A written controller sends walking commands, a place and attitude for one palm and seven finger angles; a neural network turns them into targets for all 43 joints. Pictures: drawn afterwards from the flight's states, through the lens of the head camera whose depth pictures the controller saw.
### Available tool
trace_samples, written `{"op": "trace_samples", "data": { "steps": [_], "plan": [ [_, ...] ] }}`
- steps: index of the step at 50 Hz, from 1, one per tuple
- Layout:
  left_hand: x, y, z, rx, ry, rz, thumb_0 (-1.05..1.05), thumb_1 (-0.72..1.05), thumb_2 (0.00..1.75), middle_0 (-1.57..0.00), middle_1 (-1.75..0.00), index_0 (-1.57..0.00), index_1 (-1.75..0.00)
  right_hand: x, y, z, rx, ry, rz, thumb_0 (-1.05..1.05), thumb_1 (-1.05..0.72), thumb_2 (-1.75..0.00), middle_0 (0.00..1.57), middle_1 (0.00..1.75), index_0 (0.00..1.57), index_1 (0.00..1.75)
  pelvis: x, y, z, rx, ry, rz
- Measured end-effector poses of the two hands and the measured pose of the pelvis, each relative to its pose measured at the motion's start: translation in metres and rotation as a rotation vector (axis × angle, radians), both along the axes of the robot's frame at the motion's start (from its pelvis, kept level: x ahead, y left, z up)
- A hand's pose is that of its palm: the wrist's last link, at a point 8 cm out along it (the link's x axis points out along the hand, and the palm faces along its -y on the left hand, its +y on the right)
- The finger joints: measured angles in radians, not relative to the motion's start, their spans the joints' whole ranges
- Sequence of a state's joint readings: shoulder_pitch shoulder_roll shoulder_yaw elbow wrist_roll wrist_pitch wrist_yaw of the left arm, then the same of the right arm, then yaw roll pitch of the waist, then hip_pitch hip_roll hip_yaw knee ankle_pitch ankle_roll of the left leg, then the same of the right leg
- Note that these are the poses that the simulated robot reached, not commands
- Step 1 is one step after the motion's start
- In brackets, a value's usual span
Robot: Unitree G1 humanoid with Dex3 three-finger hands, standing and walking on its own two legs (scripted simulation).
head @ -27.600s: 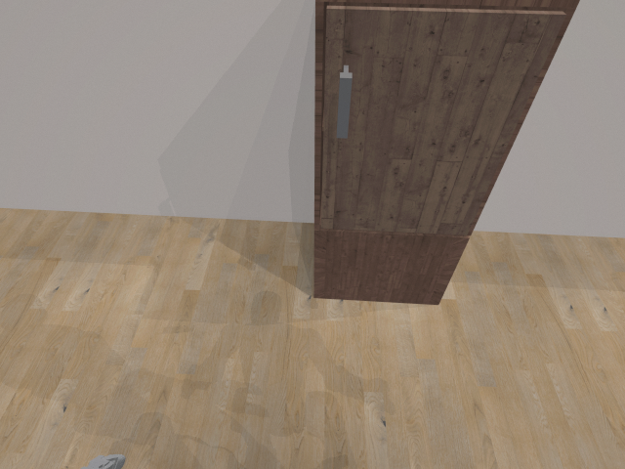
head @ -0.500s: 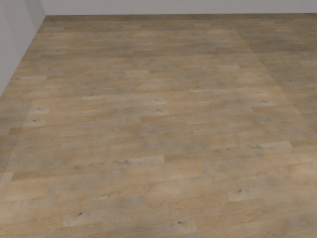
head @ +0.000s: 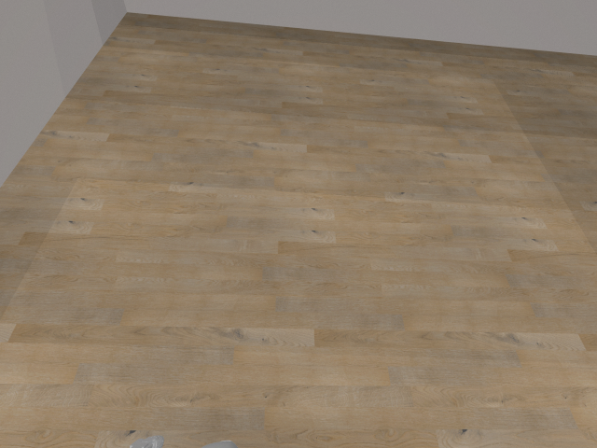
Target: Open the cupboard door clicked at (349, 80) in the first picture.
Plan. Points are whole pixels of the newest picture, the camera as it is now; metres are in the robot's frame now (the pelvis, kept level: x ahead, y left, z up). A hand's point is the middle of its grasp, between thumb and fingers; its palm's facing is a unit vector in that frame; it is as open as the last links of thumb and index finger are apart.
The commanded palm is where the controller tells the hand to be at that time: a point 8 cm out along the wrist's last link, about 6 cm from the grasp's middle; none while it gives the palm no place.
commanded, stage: turn to face it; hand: left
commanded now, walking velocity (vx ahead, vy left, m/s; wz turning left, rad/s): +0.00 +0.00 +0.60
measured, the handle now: out of the picture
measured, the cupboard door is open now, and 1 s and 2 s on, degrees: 40 40 40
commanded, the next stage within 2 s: none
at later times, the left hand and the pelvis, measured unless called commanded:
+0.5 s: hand out of the picture +0.09 +0.18 -0.14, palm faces +0.27 -0.91 -0.30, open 7.4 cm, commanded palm none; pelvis +0.06 -0.04 +0.01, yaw +16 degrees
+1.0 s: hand out of the picture +0.01 +0.20 -0.16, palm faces +0.58 -0.77 -0.25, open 7.4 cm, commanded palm none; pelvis +0.07 -0.02 +0.01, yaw +34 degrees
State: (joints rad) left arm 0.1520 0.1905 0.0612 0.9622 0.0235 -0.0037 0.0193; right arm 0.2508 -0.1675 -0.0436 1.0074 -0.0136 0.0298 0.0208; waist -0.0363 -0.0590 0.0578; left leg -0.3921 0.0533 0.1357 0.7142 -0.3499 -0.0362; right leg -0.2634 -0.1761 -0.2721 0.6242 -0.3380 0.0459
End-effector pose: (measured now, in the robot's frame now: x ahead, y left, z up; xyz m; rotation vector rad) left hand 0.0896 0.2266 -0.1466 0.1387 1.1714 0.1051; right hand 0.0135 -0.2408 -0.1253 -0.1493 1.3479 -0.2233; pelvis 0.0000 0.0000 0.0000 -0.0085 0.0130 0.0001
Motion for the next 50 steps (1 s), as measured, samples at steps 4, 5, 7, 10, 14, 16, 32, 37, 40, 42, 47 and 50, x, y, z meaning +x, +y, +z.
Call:
{"op": "trace_samples", "data": {
  "steps": [4,5,7,10,14,16,32,37,40,42,47,50],
  "plan": [
    [-0.002,0.022,-0.014,0.008,0.05,0.046,0.0,0.92,0.9,-0.2,-0.3,-0.2,-0.3,0.061,-0.001,0.002,-0.055,-0.118,0.072,0.01,-0.91,-0.9,0.19,0.3,0.2,0.3,0.014,0.009,-0.01,-0.014,0.015,0.026],
    [-0.002,0.026,-0.012,0.015,0.059,0.058,0.0,0.92,0.9,-0.2,-0.3,-0.2,-0.3,0.072,-0.001,0.005,-0.062,-0.135,0.087,0.01,-0.91,-0.9,0.19,0.3,0.2,0.3,0.017,0.009,-0.008,-0.014,0.021,0.034],
    [0.001,0.031,-0.004,0.025,0.062,0.081,0.0,0.92,0.9,-0.2,-0.3,-0.2,-0.3,0.091,-0.001,0.011,-0.069,-0.154,0.118,0.0,-0.91,-0.9,0.19,0.3,0.2,0.3,0.023,0.009,-0.002,-0.012,0.03,0.052],
    [0.005,0.035,0.009,0.042,0.045,0.116,0.0,0.92,0.9,-0.19,-0.3,-0.19,-0.3,0.113,-0.001,0.017,-0.064,-0.16,0.167,0.0,-0.91,-0.9,0.19,0.3,0.2,0.3,0.03,0.007,0.006,-0.01,0.038,0.079],
    [0.01,0.034,0.023,0.071,0.026,0.151,0.01,0.91,0.9,-0.19,-0.29,-0.19,-0.3,0.134,-0.007,0.016,-0.042,-0.15,0.213,0.0,-0.91,-0.9,0.2,0.3,0.2,0.3,0.039,-0.002,0.011,-0.01,0.04,0.121],
    [0.011,0.03,0.028,0.086,0.017,0.167,0.01,0.91,0.9,-0.19,-0.29,-0.19,-0.3,0.142,-0.012,0.011,-0.028,-0.137,0.231,0.0,-0.91,-0.9,0.2,0.3,0.2,0.3,0.043,-0.01,0.011,-0.008,0.039,0.147],
    [-0.06,-0.031,0.041,0.096,0.106,0.396,0.0,0.9,0.9,-0.2,-0.3,-0.2,-0.3,0.231,-0.013,-0.002,0.063,-0.077,0.444,0.01,-0.91,-0.9,0.19,0.3,0.2,0.3,0.07,-0.049,0.017,0.059,0.02,0.38],
    [-0.095,-0.037,0.028,0.052,0.15,0.493,0.0,0.9,0.9,-0.2,-0.3,-0.2,-0.3,0.266,0.021,0.004,0.06,-0.115,0.559,0.01,-0.91,-0.9,0.19,0.3,0.2,0.3,0.071,-0.041,0.013,0.052,0.017,0.451],
    [-0.118,-0.032,0.014,0.026,0.177,0.552,0.0,0.9,0.9,-0.2,-0.3,-0.2,-0.3,0.286,0.048,0.006,0.05,-0.17,0.627,0.01,-0.91,-0.9,0.19,0.3,0.2,0.3,0.071,-0.03,0.004,0.041,0.017,0.493],
    [-0.13,-0.024,0.002,0.015,0.195,0.584,0.0,0.9,0.9,-0.2,-0.3,-0.2,-0.3,0.296,0.062,0.005,0.04,-0.218,0.661,0.01,-0.91,-0.9,0.19,0.3,0.2,0.3,0.07,-0.023,-0.005,0.026,0.018,0.52],
    [-0.128,-0.004,0.007,0.035,0.178,0.642,0.01,0.91,0.9,-0.2,-0.3,-0.2,-0.3,0.294,0.073,0.014,0.015,-0.214,0.709,0.01,-0.91,-0.9,0.2,0.3,0.2,0.3,0.071,-0.018,0.002,0.014,0.013,0.565],
    [-0.115,0.006,0.018,0.055,0.122,0.655,0.01,0.91,0.9,-0.2,-0.3,-0.19,-0.3,0.288,0.071,0.015,0.013,-0.179,0.723,0.01,-0.91,-0.9,0.2,0.3,0.2,0.3,0.074,-0.018,0.008,0.008,0.017,0.589]
  ]
}}
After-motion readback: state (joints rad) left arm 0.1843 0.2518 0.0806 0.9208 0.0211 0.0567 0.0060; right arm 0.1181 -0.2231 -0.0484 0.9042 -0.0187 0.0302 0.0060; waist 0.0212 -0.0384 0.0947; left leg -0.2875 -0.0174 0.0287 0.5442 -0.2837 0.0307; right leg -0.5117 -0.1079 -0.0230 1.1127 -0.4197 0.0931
